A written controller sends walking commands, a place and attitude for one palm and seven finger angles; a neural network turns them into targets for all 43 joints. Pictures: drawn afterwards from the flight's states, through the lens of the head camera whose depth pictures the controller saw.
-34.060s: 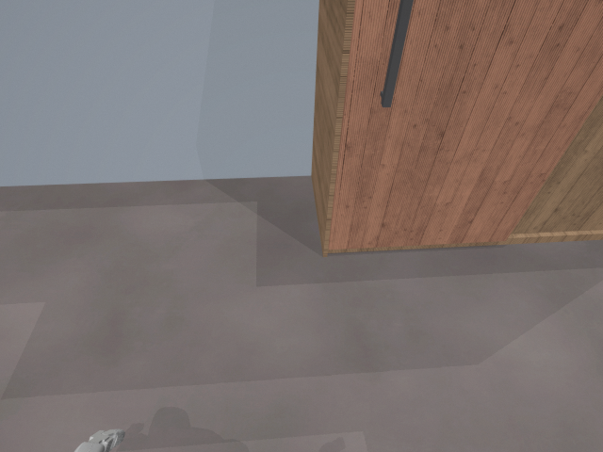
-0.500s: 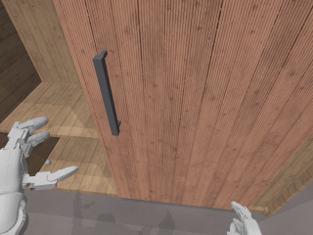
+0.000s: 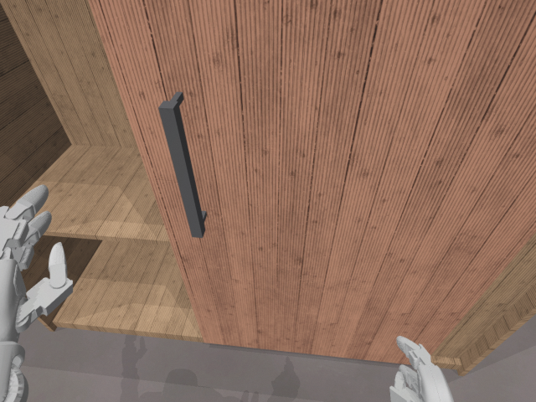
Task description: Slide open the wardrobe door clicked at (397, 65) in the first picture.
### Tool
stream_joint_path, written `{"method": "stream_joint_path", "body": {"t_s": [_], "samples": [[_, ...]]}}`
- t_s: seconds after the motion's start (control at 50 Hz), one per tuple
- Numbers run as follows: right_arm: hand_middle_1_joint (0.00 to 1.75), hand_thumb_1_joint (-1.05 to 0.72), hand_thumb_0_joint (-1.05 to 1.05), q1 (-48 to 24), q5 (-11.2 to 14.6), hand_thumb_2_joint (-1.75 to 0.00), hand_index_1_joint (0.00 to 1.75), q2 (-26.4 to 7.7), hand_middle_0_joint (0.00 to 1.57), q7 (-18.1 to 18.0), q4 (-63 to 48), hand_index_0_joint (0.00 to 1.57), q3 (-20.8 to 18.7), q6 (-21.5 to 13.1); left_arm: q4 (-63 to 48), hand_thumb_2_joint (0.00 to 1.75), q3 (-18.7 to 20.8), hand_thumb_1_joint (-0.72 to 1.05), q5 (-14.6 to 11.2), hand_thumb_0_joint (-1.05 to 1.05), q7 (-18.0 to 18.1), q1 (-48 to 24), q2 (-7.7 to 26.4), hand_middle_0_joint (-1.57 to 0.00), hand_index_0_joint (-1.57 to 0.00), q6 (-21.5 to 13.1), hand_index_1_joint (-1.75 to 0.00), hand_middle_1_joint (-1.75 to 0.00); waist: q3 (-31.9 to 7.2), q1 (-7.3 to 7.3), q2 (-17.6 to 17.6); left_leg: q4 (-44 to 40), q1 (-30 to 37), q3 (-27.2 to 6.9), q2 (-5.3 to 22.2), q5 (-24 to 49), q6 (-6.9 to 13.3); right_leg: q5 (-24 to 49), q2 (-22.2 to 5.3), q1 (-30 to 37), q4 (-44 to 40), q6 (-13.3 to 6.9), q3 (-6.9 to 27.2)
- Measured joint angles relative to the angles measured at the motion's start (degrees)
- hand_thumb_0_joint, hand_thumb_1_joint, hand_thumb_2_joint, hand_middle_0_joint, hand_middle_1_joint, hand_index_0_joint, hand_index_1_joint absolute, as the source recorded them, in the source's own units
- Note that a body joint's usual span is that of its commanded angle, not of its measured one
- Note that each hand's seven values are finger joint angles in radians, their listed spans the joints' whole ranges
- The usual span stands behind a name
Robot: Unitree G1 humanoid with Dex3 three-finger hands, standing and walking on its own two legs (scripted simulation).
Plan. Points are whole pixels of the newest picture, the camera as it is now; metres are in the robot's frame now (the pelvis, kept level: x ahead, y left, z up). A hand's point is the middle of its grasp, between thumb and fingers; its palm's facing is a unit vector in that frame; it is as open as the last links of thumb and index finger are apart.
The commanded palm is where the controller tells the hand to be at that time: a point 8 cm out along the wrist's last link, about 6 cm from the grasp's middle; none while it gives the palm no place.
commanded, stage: draw the hand back to the body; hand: left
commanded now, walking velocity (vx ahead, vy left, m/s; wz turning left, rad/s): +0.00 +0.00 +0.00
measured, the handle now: (189, 172) +0.45 +0.22 +0.11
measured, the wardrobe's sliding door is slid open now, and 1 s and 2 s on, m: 0.61 0.61 0.61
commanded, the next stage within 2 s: step back with the hand held close in 0.22 s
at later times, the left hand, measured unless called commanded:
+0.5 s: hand (70, 279) +0.19 +0.27 +0.16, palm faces +0.45 -0.80 -0.40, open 7.4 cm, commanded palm +0.13 +0.29 +0.17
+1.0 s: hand (18, 335) +0.12 +0.29 +0.15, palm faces +0.46 -0.78 -0.43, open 7.4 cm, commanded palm +0.07 +0.32 +0.17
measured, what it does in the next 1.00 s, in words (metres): shifts its weight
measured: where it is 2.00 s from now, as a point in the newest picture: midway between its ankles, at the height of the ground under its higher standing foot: outside the picture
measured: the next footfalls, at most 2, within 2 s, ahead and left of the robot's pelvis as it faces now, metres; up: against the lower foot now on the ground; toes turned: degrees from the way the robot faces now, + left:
right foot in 1.40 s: -0.21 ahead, -0.11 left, +0.00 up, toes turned -3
right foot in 1.76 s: -0.18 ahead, -0.05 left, +0.00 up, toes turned +3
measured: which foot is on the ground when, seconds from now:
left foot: down 0.00-1.00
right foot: down 0.00-1.00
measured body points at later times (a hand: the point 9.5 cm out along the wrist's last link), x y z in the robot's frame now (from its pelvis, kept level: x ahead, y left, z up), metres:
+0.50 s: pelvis -0.01 +0.00 +0.00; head -0.02 -0.01 +0.45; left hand +0.16 +0.31 +0.18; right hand +0.18 -0.23 -0.08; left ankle +0.01 +0.09 -0.74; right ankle -0.01 -0.11 -0.74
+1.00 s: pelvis -0.07 +0.02 -0.02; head -0.07 +0.03 +0.43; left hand +0.09 +0.33 +0.17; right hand +0.11 -0.21 -0.09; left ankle +0.01 +0.09 -0.74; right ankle -0.01 -0.12 -0.74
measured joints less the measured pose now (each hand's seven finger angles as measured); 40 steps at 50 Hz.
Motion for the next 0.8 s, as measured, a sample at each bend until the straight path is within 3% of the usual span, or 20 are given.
{"method": "stream_joint_path", "body": {"t_s": [0.38, 0.46, 0.56, 0.68, 0.8], "samples": [[0.30, -0.90, 0.01, 0.5, -0.1, -0.90, 0.30, -0.1, 0.20, -0.5, 0.8, 0.20, -0.1, 0.4, 2.1, 0.89, 0.0, 0.89, 0.1, 0.02, -0.1, -0.9, 0.0, -0.21, -0.21, -0.2, -0.30, -0.30, 0.4, -0.47, 0.2, -0.2, -0.1, -0.3, 1.0, 0.7, -0.6, 1.3, 1.1, 0.5, -1.5, -0.7, -0.2], [0.30, -0.90, 0.01, -0.4, 0.0, -0.90, 0.30, -0.7, 0.20, -0.2, -0.7, 0.20, -0.2, 2.2, 3.2, 0.89, 2.4, 0.89, 1.0, 0.02, 0.6, -1.3, 0.5, -0.21, -0.21, -2.6, -0.30, -0.30, -0.6, -1.50, 0.4, 1.7, -4.3, -0.2, 1.8, 0.4, -0.4, 2.5, 1.8, -2.7, -2.2, -0.6, -0.1], [0.30, -0.90, 0.01, -1.0, 0.1, -0.90, 0.30, -1.6, 0.20, -0.4, -2.8, 0.20, -1.3, 3.7, 1.1, 0.89, 1.5, 0.89, 1.6, 0.02, 0.9, 0.4, 0.3, -0.21, -0.20, -3.7, -0.30, -0.30, 0.1, -2.85, -0.3, 1.8, -7.4, 0.9, 1.3, 1.1, 0.3, 3.0, 1.2, -6.6, -0.9, 0.1, 0.9], [0.30, -0.90, 0.01, -0.6, 0.4, -0.90, 0.30, -1.0, 0.20, -0.9, -5.1, 0.20, -2.1, 5.4, -3.8, 0.89, 2.5, 0.89, 1.7, 0.02, 0.6, 4.4, 3.8, -0.21, -0.21, -4.8, -0.30, -0.30, 0.6, -4.23, -2.2, 2.4, -9.3, 2.2, 0.1, 1.5, 1.3, 2.2, -0.2, -10.2, 2.8, 1.1, 2.1], [0.30, -0.90, 0.01, 0.4, 0.5, -0.90, 0.30, 0.0, 0.20, -0.9, -6.1, 0.20, -1.9, 5.1, -4.9, 0.89, 6.2, 0.89, 1.8, 0.01, 1.0, 4.7, 6.3, -0.22, -0.21, -6.3, -0.30, -0.30, 0.5, -4.08, -3.8, 4.5, -11.2, 2.9, -0.8, 1.6, 2.1, 1.2, -1.1, -13.2, 7.3, 1.6, 3.1]]}}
